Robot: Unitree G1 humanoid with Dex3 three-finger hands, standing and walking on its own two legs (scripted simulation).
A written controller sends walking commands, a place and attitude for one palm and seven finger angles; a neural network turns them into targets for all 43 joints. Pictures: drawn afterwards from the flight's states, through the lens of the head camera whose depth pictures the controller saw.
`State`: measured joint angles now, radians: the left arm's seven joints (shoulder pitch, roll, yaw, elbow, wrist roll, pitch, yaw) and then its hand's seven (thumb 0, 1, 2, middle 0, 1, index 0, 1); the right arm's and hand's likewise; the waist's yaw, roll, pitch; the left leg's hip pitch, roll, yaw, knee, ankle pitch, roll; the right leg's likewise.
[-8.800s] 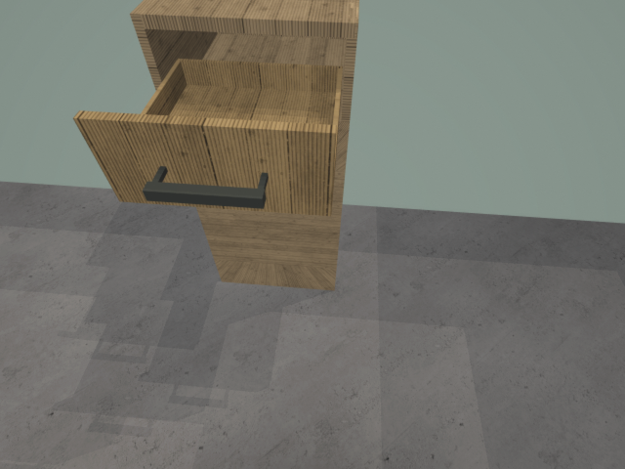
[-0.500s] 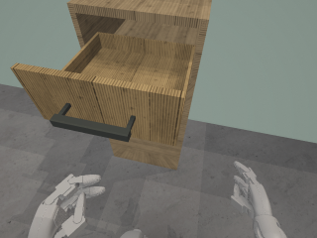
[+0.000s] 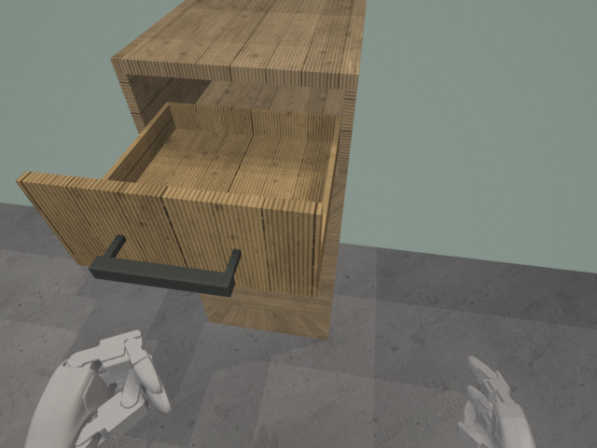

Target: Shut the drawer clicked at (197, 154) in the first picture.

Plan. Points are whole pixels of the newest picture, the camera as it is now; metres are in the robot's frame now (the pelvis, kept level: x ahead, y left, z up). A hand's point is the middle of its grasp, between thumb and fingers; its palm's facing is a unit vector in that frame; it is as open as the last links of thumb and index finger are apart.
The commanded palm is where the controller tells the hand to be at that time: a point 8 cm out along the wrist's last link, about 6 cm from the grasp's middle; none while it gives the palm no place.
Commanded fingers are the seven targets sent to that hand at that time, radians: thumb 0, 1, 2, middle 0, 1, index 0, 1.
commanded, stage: raise the hand and make a fist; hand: left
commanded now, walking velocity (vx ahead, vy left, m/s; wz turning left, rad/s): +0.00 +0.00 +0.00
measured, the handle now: (169, 262) +0.32 +0.20 +0.10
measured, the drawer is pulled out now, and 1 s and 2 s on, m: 0.30 0.30 0.30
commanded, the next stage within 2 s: bring the fist close to the handle in 0.84 s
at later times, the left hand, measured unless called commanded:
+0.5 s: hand (89, 364) +0.15 +0.19 +0.19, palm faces +0.00 -0.98 -0.19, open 3.2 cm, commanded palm +0.10 +0.23 +0.20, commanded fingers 0.00 0.90 0.90 -1.40 -1.60 -1.40 -1.60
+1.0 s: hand (94, 351) +0.16 +0.19 +0.18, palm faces +0.02 -0.98 -0.17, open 3.3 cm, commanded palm +0.11 +0.24 +0.19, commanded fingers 0.00 0.90 0.90 -1.40 -1.60 -1.40 -1.60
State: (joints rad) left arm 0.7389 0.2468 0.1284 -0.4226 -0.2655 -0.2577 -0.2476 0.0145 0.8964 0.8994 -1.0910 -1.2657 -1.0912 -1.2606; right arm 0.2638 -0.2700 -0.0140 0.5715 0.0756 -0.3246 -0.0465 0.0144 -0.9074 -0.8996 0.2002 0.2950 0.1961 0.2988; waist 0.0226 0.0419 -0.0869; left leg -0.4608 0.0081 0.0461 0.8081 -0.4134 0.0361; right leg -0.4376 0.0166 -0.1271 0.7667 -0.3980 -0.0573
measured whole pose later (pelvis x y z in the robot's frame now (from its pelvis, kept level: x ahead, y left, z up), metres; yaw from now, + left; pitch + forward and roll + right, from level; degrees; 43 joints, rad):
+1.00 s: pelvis +0.00 -0.02 +0.02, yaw +0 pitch -3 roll -1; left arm 0.53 0.33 0.36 -0.43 -0.38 0.04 -0.35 0.01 0.89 0.90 -1.40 -1.60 -1.40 -1.60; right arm 0.23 -0.29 0.07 0.64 0.10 -0.41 -0.08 0.01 -0.90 -0.90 0.20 0.30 0.20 0.30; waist 0.06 0.09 -0.05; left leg -0.20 0.03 0.04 0.58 -0.32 0.00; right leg -0.17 0.06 -0.12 0.51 -0.29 -0.08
